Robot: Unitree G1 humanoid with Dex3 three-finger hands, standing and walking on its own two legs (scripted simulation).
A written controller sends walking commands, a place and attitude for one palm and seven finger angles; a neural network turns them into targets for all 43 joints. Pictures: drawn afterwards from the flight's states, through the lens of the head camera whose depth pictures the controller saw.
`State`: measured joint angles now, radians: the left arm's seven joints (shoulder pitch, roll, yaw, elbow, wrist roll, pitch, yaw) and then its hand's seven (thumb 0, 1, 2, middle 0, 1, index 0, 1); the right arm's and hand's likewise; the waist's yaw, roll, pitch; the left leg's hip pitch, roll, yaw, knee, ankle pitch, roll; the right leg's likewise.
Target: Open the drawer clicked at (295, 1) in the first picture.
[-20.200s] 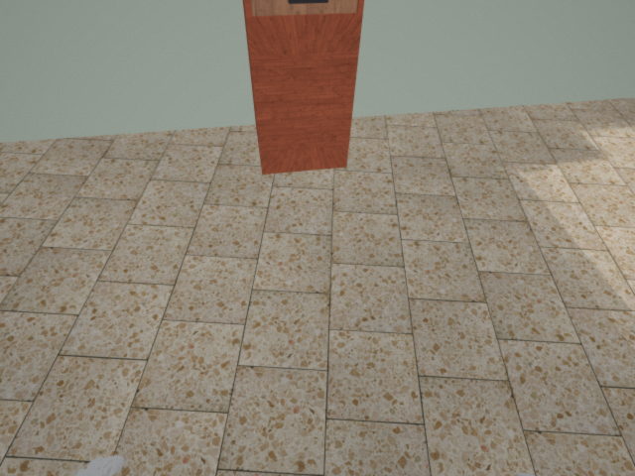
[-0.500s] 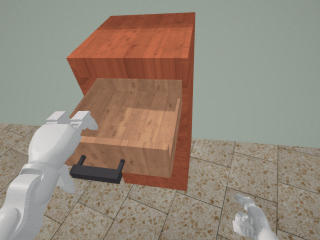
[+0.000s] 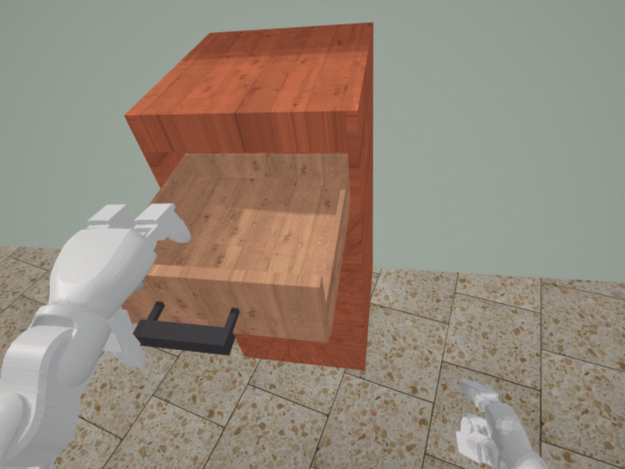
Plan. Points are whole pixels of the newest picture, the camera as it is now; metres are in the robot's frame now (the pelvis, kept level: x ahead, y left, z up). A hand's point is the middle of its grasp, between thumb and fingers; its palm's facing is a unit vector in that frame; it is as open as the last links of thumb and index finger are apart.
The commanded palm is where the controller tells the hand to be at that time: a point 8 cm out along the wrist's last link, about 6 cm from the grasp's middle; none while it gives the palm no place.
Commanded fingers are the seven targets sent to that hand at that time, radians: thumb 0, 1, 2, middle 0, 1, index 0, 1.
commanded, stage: draw the hand back to the body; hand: left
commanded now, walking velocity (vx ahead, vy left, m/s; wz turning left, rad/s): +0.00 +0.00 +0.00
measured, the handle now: (189, 323) +0.28 +0.24 +0.02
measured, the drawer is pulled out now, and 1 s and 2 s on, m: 0.30 0.30 0.30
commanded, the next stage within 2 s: step back with the hand held close in 1.44 s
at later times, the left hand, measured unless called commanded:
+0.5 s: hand (117, 305) +0.21 +0.24 +0.17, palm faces +0.21 -0.36 -0.91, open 13.8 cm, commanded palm +0.17 +0.26 +0.22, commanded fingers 0.00 -0.36 0.36 -0.29 -1.11 -0.29 -1.11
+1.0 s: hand (101, 281) +0.22 +0.24 +0.21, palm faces +0.42 -0.82 -0.39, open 10.8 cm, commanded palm +0.16 +0.28 +0.21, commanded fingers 0.00 0.51 0.74 -0.23 -0.55 -0.23 -0.55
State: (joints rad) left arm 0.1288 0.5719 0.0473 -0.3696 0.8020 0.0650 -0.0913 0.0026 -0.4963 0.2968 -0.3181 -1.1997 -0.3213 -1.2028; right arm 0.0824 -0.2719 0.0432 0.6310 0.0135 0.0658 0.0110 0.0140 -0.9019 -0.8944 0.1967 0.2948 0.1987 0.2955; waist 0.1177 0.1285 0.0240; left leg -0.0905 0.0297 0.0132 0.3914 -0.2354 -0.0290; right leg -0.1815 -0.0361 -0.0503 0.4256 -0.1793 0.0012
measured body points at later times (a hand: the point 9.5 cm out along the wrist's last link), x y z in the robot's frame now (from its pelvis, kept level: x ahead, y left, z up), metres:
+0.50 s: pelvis +0.00 +0.00 +0.00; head +0.00 -0.05 +0.45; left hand +0.20 +0.26 +0.22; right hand +0.23 -0.20 -0.09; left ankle -0.01 +0.14 -0.74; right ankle +0.04 -0.12 -0.74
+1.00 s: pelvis +0.02 +0.01 +0.00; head +0.01 -0.01 +0.45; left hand +0.19 +0.28 +0.23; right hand +0.21 -0.21 -0.08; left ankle -0.01 +0.14 -0.74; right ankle +0.04 -0.12 -0.74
